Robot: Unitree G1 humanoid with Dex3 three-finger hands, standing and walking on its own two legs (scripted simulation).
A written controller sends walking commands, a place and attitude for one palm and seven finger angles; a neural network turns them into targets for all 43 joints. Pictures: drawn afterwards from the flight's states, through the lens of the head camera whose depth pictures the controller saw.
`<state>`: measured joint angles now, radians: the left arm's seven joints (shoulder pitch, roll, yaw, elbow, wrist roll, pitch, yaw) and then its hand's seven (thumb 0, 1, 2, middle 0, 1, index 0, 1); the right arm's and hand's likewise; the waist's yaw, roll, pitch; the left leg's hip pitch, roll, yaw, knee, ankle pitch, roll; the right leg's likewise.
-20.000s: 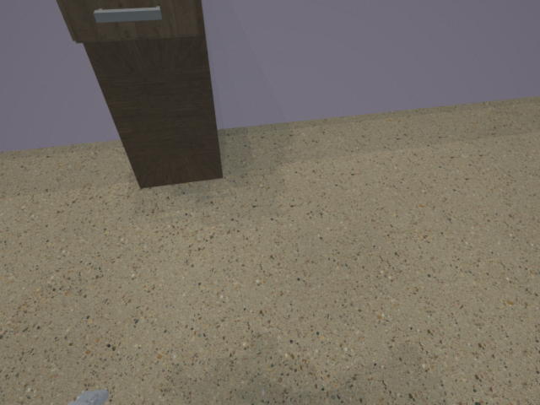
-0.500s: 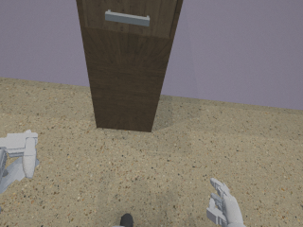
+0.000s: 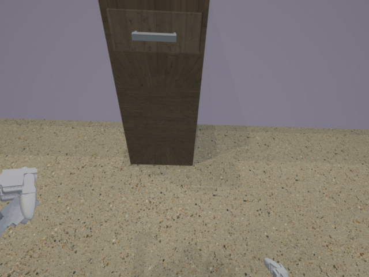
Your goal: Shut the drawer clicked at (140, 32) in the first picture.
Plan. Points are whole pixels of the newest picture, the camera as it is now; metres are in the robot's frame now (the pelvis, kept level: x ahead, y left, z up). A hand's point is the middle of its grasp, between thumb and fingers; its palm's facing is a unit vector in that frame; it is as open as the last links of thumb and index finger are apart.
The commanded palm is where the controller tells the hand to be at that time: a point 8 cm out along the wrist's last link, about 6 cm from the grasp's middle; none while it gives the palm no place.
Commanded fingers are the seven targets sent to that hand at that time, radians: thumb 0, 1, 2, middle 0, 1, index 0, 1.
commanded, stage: stop stepping back and stand still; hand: left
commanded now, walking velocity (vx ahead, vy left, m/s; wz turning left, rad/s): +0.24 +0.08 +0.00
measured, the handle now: (154, 35) +1.00 +0.13 +0.13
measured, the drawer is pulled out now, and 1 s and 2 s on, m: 0.00 0.00 0.00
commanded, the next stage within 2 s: let the arm hang, fingers relaxed in 0.68 s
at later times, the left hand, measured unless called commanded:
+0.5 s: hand (22, 233) +0.14 +0.22 +0.18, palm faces +0.44 -0.73 -0.52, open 3.2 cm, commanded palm +0.09 +0.26 +0.18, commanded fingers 0.00 0.90 0.90 -1.40 -1.60 -1.40 -1.60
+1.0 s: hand out of the picture +0.09 +0.21 -0.10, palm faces +0.02 -0.93 -0.36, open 3.0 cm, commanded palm none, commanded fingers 0.00 0.90 0.90 -0.92 -1.08 -0.92 -1.08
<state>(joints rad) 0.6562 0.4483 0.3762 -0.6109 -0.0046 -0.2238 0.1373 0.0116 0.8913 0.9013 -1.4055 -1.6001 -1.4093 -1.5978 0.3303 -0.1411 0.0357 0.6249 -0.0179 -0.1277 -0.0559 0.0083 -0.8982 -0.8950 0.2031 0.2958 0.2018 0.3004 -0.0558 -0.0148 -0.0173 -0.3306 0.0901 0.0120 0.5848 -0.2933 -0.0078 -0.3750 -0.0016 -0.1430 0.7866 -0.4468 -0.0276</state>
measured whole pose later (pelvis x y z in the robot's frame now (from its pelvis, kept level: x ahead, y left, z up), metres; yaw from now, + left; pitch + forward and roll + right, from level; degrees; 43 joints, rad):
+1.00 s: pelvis -0.05 -0.02 +0.00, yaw +4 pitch -2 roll +1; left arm 0.25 0.28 0.03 0.56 0.04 0.05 -0.01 0.00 0.91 0.90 -1.23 -1.44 -1.24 -1.43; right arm 0.16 -0.29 -0.01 0.80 -0.02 -0.02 0.01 0.00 -0.90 -0.90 0.20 0.30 0.20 0.30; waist -0.03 0.03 0.02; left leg -0.30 -0.01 0.05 0.58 -0.26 0.01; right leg -0.37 -0.01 -0.08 0.61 -0.22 -0.06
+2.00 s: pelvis -0.06 +0.00 +0.01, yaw +3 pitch -3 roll +0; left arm 0.16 0.25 0.04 1.14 0.03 0.00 0.00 0.00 0.91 0.90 -0.20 -0.30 -0.21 -0.30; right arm 0.24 -0.24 -0.03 1.12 -0.02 0.00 -0.01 0.00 -0.90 -0.90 0.20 0.29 0.20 0.30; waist 0.00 0.01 0.05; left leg -0.19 -0.02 0.05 0.40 -0.16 0.04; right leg -0.24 0.00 -0.06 0.38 -0.12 -0.04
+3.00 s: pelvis +0.02 -0.02 +0.02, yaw +3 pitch -1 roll +0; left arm 0.07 0.31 0.02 1.13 0.02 -0.02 0.01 0.00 0.91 0.90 -0.20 -0.30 -0.21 -0.30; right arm 0.12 -0.33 -0.01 1.12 -0.01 0.00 -0.01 0.00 -0.90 -0.89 0.20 0.30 0.20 0.30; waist -0.02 0.03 0.06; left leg -0.05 0.02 0.04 0.29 -0.22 -0.01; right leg -0.12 0.05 -0.06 0.30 -0.17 -0.06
